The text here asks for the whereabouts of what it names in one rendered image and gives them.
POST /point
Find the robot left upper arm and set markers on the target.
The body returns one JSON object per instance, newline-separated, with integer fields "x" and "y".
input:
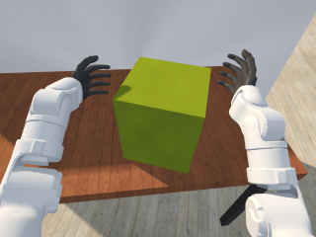
{"x": 31, "y": 193}

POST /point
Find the carton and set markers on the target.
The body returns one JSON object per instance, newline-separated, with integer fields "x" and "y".
{"x": 160, "y": 109}

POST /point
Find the robot right upper arm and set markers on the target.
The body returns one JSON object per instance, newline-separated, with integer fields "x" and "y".
{"x": 276, "y": 215}

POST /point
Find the robot left forearm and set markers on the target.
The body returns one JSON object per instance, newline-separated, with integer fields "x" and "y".
{"x": 47, "y": 120}

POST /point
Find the robot left hand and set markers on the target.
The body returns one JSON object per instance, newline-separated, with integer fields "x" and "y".
{"x": 82, "y": 74}

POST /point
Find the table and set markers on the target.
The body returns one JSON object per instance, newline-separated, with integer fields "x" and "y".
{"x": 92, "y": 163}

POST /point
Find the robot right hand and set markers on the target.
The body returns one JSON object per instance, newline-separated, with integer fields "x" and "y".
{"x": 246, "y": 74}

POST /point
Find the robot right forearm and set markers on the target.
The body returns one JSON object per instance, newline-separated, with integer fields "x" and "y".
{"x": 264, "y": 135}

